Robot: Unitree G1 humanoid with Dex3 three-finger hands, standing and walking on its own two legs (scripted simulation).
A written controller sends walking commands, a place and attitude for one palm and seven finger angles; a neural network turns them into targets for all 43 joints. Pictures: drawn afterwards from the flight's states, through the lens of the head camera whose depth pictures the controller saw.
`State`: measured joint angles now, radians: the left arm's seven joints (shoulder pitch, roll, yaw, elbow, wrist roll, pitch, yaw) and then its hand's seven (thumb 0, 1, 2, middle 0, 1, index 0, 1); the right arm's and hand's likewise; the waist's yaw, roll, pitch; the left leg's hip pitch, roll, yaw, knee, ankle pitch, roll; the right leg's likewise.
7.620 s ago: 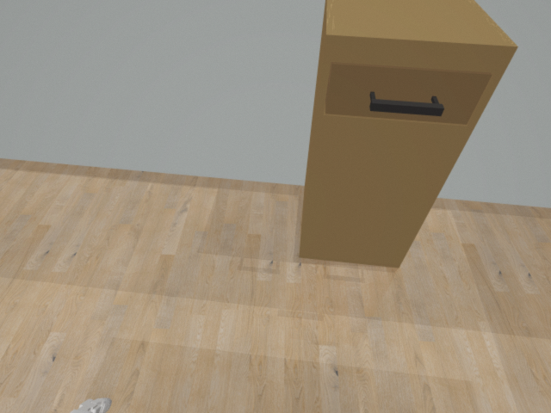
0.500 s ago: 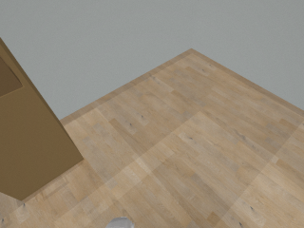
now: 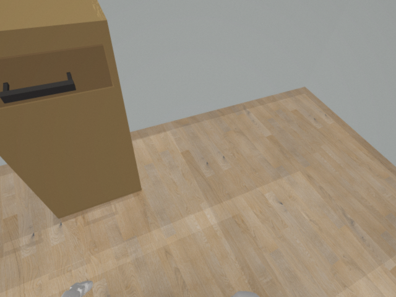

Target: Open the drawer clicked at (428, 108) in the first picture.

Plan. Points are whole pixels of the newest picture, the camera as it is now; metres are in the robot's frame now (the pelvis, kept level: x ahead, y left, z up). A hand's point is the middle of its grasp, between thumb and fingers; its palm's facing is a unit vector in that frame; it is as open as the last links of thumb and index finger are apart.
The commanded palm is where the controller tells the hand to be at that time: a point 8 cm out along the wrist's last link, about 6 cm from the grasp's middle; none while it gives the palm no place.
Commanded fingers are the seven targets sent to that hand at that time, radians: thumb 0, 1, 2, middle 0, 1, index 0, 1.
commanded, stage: turn to face it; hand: left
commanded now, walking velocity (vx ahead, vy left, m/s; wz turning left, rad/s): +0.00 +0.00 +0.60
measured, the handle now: (39, 86) +0.62 +0.47 +0.03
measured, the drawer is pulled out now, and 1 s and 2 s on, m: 0.00 0.00 0.00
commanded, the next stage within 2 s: take the last steps up to it in 0.52 s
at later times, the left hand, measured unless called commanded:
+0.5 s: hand out of the picture +0.01 +0.15 -0.15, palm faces +0.30 -0.91 -0.30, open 7.4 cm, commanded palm none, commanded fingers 0.00 0.90 0.90 -0.20 -0.30 -0.20 -0.30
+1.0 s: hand out of the picture -0.09 +0.18 -0.17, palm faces +0.43 -0.88 -0.20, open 7.4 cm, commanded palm none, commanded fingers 0.00 0.90 0.90 -0.20 -0.30 -0.20 -0.30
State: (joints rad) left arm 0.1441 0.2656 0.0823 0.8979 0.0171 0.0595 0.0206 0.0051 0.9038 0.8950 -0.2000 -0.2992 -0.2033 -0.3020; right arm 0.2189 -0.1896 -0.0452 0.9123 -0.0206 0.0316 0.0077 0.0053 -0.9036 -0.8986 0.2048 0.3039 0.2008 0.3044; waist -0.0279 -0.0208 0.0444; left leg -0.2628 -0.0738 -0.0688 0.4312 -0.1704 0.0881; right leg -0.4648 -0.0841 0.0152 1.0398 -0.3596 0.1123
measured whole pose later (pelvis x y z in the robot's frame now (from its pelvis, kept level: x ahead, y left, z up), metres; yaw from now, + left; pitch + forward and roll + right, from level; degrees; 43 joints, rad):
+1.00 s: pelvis -0.01 +0.00 +0.00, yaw +22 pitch -2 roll +0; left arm 0.33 0.22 0.06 1.06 0.03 0.03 -0.02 0.01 0.91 0.90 -0.20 -0.30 -0.20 -0.30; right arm 0.31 -0.17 -0.03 1.02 -0.02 -0.03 -0.02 0.00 -0.94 -0.90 0.20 0.30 0.20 0.30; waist 0.01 -0.03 0.00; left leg -0.05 0.00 0.04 0.33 -0.25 0.02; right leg -0.51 -0.10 -0.05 1.05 -0.26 0.05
